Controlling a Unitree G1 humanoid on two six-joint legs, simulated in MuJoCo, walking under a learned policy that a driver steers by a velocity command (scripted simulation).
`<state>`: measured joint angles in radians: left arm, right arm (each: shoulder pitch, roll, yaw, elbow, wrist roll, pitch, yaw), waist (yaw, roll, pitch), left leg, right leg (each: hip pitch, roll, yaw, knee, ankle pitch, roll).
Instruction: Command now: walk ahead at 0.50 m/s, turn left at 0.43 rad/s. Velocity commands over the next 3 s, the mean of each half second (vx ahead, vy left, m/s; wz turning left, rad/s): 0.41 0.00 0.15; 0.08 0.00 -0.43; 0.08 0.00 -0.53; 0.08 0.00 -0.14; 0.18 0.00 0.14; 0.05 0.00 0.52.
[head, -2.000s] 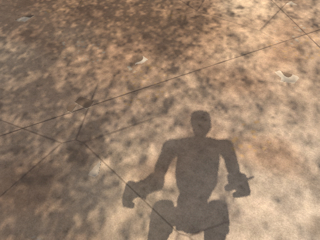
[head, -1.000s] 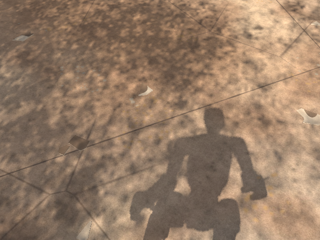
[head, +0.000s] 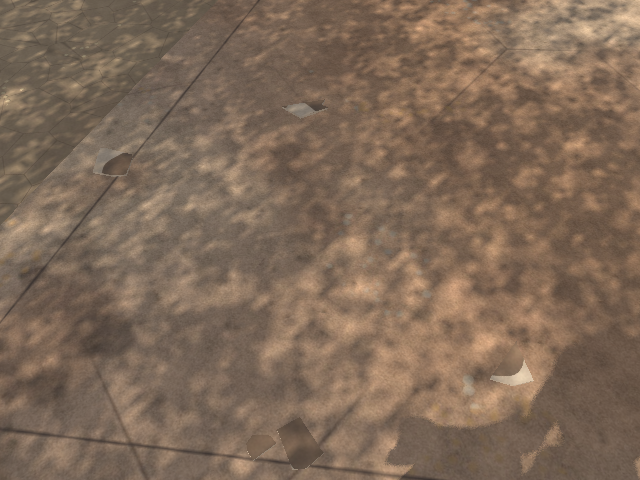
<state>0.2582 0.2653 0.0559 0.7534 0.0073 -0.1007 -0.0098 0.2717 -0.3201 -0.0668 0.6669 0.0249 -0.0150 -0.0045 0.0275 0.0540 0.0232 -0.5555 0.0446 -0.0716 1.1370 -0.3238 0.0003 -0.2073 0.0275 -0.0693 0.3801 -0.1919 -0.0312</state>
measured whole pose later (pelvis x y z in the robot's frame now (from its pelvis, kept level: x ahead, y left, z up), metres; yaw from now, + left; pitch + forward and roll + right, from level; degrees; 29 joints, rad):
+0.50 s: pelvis +0.24 +0.07 +0.00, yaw +2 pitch +1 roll +0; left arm 0.22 0.32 0.05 0.84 -0.02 -0.03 0.01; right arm 0.18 -0.25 -0.04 0.71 -0.02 -0.06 0.03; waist 0.01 -0.04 0.06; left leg -0.27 -0.03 0.07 0.39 -0.14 0.07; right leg -0.52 -0.07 0.04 1.06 -0.38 0.06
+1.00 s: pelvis +0.32 +0.03 +0.00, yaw -13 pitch +3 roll +2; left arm 0.18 0.31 0.07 0.69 -0.01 0.02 0.01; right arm 0.07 -0.32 -0.08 0.78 0.00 0.01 -0.04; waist 0.02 0.02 0.07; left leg -0.53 0.00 -0.04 1.05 -0.43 -0.07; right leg -0.33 0.04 0.06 0.45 -0.17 -0.05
